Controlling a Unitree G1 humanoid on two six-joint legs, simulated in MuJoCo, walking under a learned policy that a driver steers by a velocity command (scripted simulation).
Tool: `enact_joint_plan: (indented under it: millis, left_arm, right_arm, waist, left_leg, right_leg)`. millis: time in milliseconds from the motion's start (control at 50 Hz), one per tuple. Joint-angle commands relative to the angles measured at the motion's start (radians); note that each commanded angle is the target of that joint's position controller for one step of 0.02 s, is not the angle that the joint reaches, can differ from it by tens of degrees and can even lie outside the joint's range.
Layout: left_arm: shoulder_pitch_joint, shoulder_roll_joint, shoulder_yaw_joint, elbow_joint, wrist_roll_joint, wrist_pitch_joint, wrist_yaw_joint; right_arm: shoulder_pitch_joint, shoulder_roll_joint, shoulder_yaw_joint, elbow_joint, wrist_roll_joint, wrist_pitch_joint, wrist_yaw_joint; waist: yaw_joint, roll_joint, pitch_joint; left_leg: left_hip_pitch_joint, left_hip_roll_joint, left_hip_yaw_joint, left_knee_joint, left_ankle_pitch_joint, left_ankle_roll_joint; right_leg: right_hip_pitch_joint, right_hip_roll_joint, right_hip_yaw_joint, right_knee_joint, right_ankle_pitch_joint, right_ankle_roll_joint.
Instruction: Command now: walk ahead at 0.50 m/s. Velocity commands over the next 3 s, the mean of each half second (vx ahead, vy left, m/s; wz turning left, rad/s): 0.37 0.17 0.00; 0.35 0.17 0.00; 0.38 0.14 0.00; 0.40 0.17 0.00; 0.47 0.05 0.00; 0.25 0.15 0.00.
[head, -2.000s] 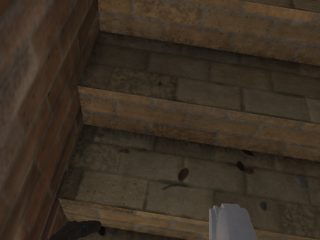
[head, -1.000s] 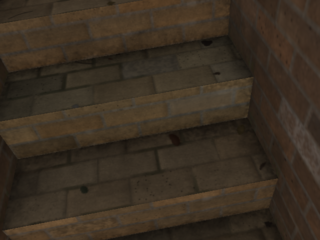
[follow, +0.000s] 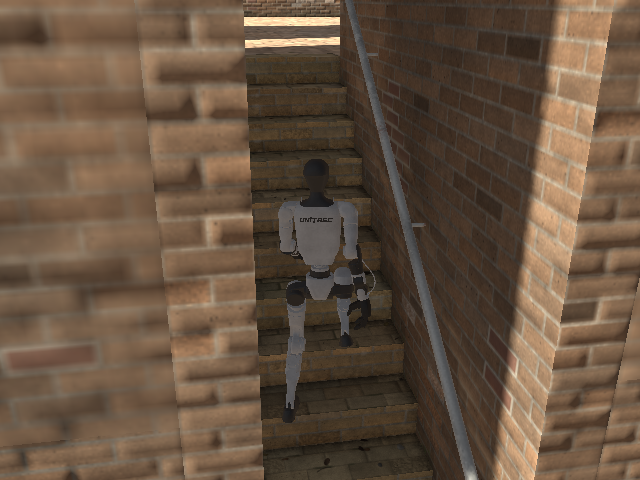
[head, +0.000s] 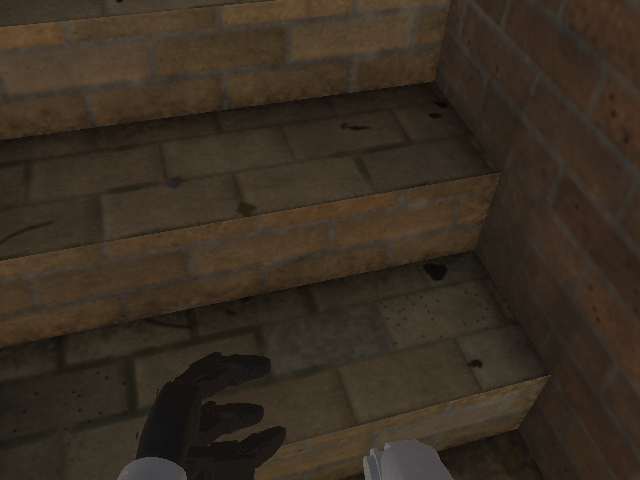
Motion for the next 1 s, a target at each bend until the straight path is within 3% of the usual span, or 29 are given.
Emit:
enact_joint_plan:
  millis: [20, 40, 60, 80, 100, 120, 140, 160, 180, 200, 240, 280, 340, 360, 420, 500, 540, 560, 600, 640, 660, 680, 700, 720, 780, 840, 940, 960, 1000]
  left_arm:
    - [-0.381, 0.023, -0.029, -0.189, -0.011, -0.064, 0.003]
    - [-0.551, 0.070, -0.026, -0.276, -0.001, -0.036, 0.011]
    - [-0.583, 0.029, -0.045, -0.306, 0.014, 0.025, -0.014]
    - [-0.719, 0.021, -0.051, -0.390, -0.041, 0.071, -0.023]
    - [-0.561, 0.024, -0.041, -0.324, -0.063, 0.085, -0.048]
    - [-0.334, 0.167, 0.015, -0.244, -0.088, 0.118, -0.061]
    - [-0.007, 0.197, 0.050, -0.134, -0.058, 0.120, -0.056]
    - [0.534, 0.153, 0.092, 0.060, 0.032, 0.064, 0.060]
    - [0.564, 0.351, 0.132, 0.187, 0.022, 0.036, 0.096]
    - [0.480, 0.296, 0.155, 0.197, -0.028, 0.046, 0.115]
    - [0.242, 0.218, 0.151, 0.273, 0.006, 0.029, 0.111]
    - [0.237, 0.125, 0.144, 0.364, 0.016, 0.000, 0.113]
    - [0.366, 0.099, 0.148, 0.470, 0.004, -0.045, 0.098]
    - [0.340, 0.087, 0.145, 0.448, 0.015, -0.057, 0.109]
    - [0.405, 0.115, 0.116, 0.451, 0.020, -0.097, 0.080]
    - [0.527, 0.169, 0.117, 0.477, 0.003, -0.088, 0.075]
    - [0.612, 0.225, 0.138, 0.443, -0.015, -0.053, 0.099]
    - [0.606, 0.215, 0.137, 0.425, -0.041, -0.043, 0.107]
    - [0.571, 0.224, 0.144, 0.374, -0.040, -0.045, 0.108]
    - [0.607, 0.286, 0.165, 0.322, -0.062, -0.060, 0.108]
    - [0.594, 0.325, 0.173, 0.321, -0.094, -0.074, 0.091]
    - [0.668, 0.262, 0.174, 0.278, -0.087, -0.088, 0.066]
    - [0.522, 0.234, 0.170, 0.216, -0.027, -0.099, 0.046]
    - [0.406, 0.144, 0.171, 0.177, 0.036, -0.087, 0.045]
    - [0.448, 0.010, 0.148, 0.086, 0.063, -0.021, 0.070]
    - [0.453, 0.015, 0.137, 0.072, 0.037, 0.021, 0.093]
    - [0.366, 0.048, 0.128, 0.055, 0.012, 0.031, 0.092]
    - [0.324, 0.121, 0.117, 0.088, -0.012, 0.069, -0.008]
    - [0.342, 0.075, 0.085, 0.126, 0.058, 0.127, -0.055]
  right_arm:
    - [0.345, -0.009, 0.016, 0.153, -0.081, 0.038, 0.028]
    - [0.366, -0.024, 0.013, 0.186, -0.080, 0.050, 0.058]
    - [0.041, -0.064, -0.001, 0.080, -0.062, 0.065, 0.089]
    - [0.073, -0.159, -0.011, 0.122, -0.024, 0.056, 0.116]
    - [-0.010, -0.248, -0.028, 0.103, -0.002, 0.035, 0.142]
    - [-0.050, -0.355, -0.065, 0.074, 0.061, 0.018, 0.149]
    - [-0.107, -0.351, -0.074, 0.014, 0.107, -0.004, 0.155]
    - [-0.252, -0.401, -0.117, -0.025, 0.188, -0.027, 0.011]
    - [-0.117, -0.169, -0.091, -0.068, 0.185, -0.012, 0.002]
    - [-0.050, -0.159, -0.106, -0.072, 0.130, -0.024, 0.019]
    - [-0.159, -0.080, -0.097, -0.141, 0.106, -0.002, 0.013]
    - [-0.259, -0.021, -0.057, -0.193, 0.064, 0.033, -0.005]
    - [-0.331, 0.059, -0.013, -0.241, 0.043, 0.052, -0.002]
    - [-0.356, 0.036, -0.010, -0.243, 0.030, 0.057, 0.003]
    - [-0.526, 0.035, 0.018, -0.300, 0.084, 0.081, -0.021]
    - [-0.810, 0.049, 0.064, -0.484, 0.081, 0.105, -0.026]
    - [-0.872, 0.036, 0.075, -0.511, 0.101, 0.136, -0.011]
    - [-0.794, 0.064, 0.083, -0.453, 0.106, 0.122, 0.009]
    - [-0.675, 0.133, 0.097, -0.388, 0.100, 0.111, 0.021]
    - [-0.528, 0.051, 0.056, -0.331, 0.064, 0.107, 0.013]
    - [-0.345, -0.012, 0.037, -0.288, 0.060, 0.093, 0.008]
    - [-0.347, -0.087, 0.002, -0.267, 0.060, 0.092, -0.006]
    - [-0.334, -0.158, -0.026, -0.299, 0.038, 0.130, -0.039]
    - [-0.413, -0.230, -0.056, -0.322, 0.038, 0.142, -0.069]
    - [-0.577, -0.124, -0.050, -0.256, 0.043, 0.121, -0.109]
    - [-0.514, -0.039, -0.025, -0.168, 0.050, 0.084, -0.091]
    - [-0.432, -0.130, -0.045, -0.178, 0.046, 0.032, -0.107]
    - [-0.484, 0.021, 0.033, -0.163, 0.005, 0.032, 0.028]
    - [-0.464, -0.049, 0.031, -0.158, 0.030, 0.063, 0.089]
  waist:
    - [-0.038, 0.099, 0.174]
    - [-0.038, 0.031, 0.168]
    - [0.076, 0.091, 0.169]
    - [0.083, 0.202, 0.129]
    - [0.221, 0.287, 0.017]
    - [0.325, 0.179, -0.166]
    - [0.412, 0.266, -0.260]
    - [0.564, 0.211, -0.310]
    - [0.356, -0.317, -0.401]
    - [0.278, -0.111, -0.465]
    - [0.145, -0.063, -0.173]
    - [0.107, -0.024, -0.004]
    - [0.089, 0.031, 0.037]
    - [0.067, 0.061, 0.058]
    - [0.117, -0.077, 0.116]
    - [0.137, 0.008, 0.194]
    - [0.229, -0.048, 0.172]
    - [0.224, -0.059, 0.043]
    - [0.206, -0.130, -0.034]
    - [0.157, -0.174, -0.182]
    - [0.072, -0.187, -0.274]
    - [0.111, -0.097, -0.302]
    - [0.010, 0.126, -0.249]
    - [-0.004, 0.160, -0.229]
    - [0.210, -0.022, 0.103]
    - [0.222, 0.002, 0.142]
    - [0.192, -0.018, 0.101]
    - [0.198, 0.132, 0.076]
    - [0.212, 0.112, 0.039]
  left_leg:
    - [0.456, 0.309, -0.324, -0.327, 0.454, 0.188]
    - [0.251, 0.263, -0.280, -0.476, 0.272, 0.152]
    - [-0.398, 0.205, -0.155, -0.739, 0.262, 0.183]
    - [-0.702, 0.224, -0.166, -0.869, 0.515, 0.216]
    - [-0.663, 0.270, -0.079, -0.791, 1.396, 0.239]
    - [-0.372, 0.212, 0.079, -0.643, 1.953, 0.187]
    - [-0.102, 0.255, 0.053, -0.399, 2.208, 0.168]
    - [-0.017, 0.163, 0.036, 0.080, 1.722, 0.051]
    - [-0.317, -0.102, -0.048, 0.687, 0.390, -0.038]
    - [-0.370, -0.131, -0.260, 0.934, 0.373, 0.011]
    - [-0.516, -0.092, -0.143, 1.022, 0.517, 0.055]
    - [-0.662, -0.107, -0.141, 1.153, 0.536, 0.097]
    - [-0.899, -0.135, -0.203, 1.381, 0.438, 0.132]
    - [-0.881, -0.099, -0.219, 1.280, 0.417, 0.134]
    - [-1.008, -0.078, 0.006, 1.480, 0.276, 0.114]
    - [-1.125, 0.086, 0.088, 1.230, 0.284, 0.127]
    - [-0.938, 0.137, 0.224, 0.874, 0.189, 0.127]
    - [-0.740, 0.109, 0.302, 0.773, 0.193, 0.150]
    - [-0.439, 0.039, 0.348, 0.638, 0.230, 0.191]
    - [-0.331, -0.092, 0.364, 0.485, 0.081, 0.203]
    - [-0.180, -0.115, 0.290, 0.280, 0.161, 0.234]
    - [-0.006, -0.008, 0.035, 0.210, 0.113, 0.293]
    - [0.046, 0.210, -0.334, -0.144, 0.065, 0.399]
    - [-0.062, 0.313, -0.577, -0.370, -0.035, 0.478]
    - [-0.335, 0.257, -0.377, -0.297, -0.193, 0.305]
    - [-0.347, 0.221, -0.244, -0.296, 0.022, 0.289]
    - [-0.168, 0.197, -0.137, -0.392, 0.123, 0.281]
    - [-0.240, 0.197, -0.163, -0.402, -0.001, 0.262]
    - [-0.265, 0.199, -0.160, -0.454, 0.065, 0.277]
  right_leg:
    - [-0.772, -0.080, 0.043, -0.032, -0.209, -0.117]
    - [-0.593, -0.147, -0.024, -0.336, -0.071, -0.149]
    - [0.098, -0.162, -0.124, -0.617, 0.177, -0.137]
    - [0.509, -0.082, -0.142, -0.612, 0.171, -0.023]
    - [0.790, 0.019, -0.194, -0.565, 0.363, 0.048]
    - [0.896, 0.098, -0.261, -0.725, 0.435, 0.067]
    - [0.957, 0.141, -0.271, -1.028, 0.425, 0.049]
    - [1.316, 0.052, 0.068, -1.334, 0.243, 0.092]
    - [1.465, -0.363, 0.713, -1.552, 1.061, -0.029]
    - [1.381, -0.337, 0.911, -1.649, 0.843, -0.103]
    - [1.093, -0.226, 0.632, -1.606, 0.312, -0.100]
    - [0.938, -0.168, 0.439, -1.596, 0.223, -0.084]
    - [1.028, -0.197, 0.309, -1.649, 0.521, -0.031]
    - [0.977, -0.201, 0.251, -1.673, 0.518, -0.002]
    - [0.894, -0.239, 0.192, -1.863, 0.556, -0.044]
    - [0.926, -0.225, 0.136, -2.029, 0.363, 0.011]
    - [1.000, -0.285, 0.141, -2.232, 0.440, -0.023]
    - [1.024, -0.238, 0.030, -2.214, 0.424, -0.006]
    - [1.029, -0.256, -0.056, -2.123, 1.141, -0.003]
    - [1.261, -0.290, -0.070, -1.817, 2.027, 0.019]
    - [1.293, -0.295, -0.062, -1.584, 2.129, 0.045]
    - [1.029, -0.197, -0.043, -1.406, 1.874, 0.079]
    - [0.759, -0.023, -0.061, -1.015, 0.885, 0.129]
    - [0.627, 0.155, 0.067, -0.414, 0.285, 0.156]
    - [0.424, 0.039, 0.108, -0.238, 0.282, 0.091]
    - [0.363, 0.065, 0.098, -0.131, 0.273, 0.091]
    - [0.295, 0.062, 0.063, -0.333, 0.334, 0.112]
    - [0.078, -0.012, 0.140, -0.360, 0.476, 0.030]
    - [0.084, -0.043, 0.072, -0.392, 0.553, 0.012]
